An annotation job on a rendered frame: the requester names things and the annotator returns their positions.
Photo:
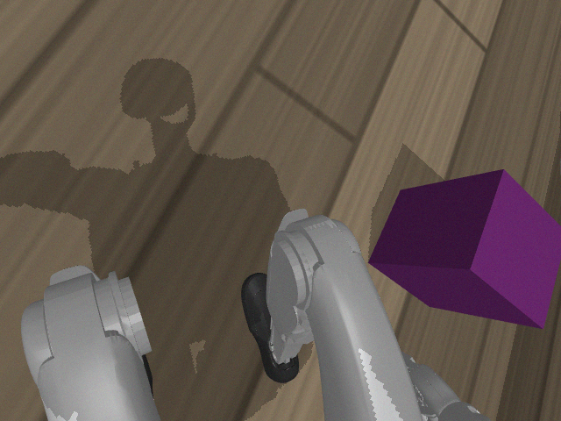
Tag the right robot hand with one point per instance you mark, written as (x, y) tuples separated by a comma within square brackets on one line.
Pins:
[(432, 392)]

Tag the right robot foot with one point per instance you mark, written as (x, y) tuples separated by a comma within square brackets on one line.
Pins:
[(258, 318)]

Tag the right robot arm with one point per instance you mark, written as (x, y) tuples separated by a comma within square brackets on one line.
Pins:
[(461, 411)]

